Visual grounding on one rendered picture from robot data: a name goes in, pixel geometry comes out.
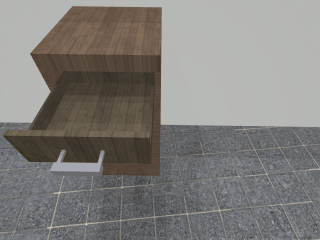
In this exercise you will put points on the handle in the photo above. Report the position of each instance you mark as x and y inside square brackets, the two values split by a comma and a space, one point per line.
[61, 168]

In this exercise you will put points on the cabinet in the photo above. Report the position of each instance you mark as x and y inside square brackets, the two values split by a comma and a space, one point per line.
[108, 39]

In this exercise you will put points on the drawer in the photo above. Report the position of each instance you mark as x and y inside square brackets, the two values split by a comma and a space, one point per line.
[88, 112]

